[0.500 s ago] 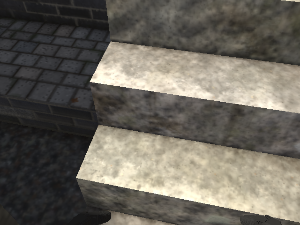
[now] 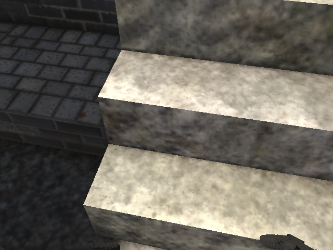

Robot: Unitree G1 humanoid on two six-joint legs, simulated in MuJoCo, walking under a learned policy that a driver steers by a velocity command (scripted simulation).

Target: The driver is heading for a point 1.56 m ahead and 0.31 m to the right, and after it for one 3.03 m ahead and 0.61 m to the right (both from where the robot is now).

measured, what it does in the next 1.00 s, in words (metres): stands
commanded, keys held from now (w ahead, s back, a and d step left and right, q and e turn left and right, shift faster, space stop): w+shift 1.00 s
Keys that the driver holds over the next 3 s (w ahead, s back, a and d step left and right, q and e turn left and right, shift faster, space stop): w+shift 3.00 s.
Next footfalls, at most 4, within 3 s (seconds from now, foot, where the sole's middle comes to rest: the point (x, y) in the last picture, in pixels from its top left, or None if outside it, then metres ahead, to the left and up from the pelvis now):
none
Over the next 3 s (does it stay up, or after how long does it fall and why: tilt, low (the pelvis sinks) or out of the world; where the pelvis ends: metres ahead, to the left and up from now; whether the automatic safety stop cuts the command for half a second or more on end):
stays up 0.01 -0.04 0.00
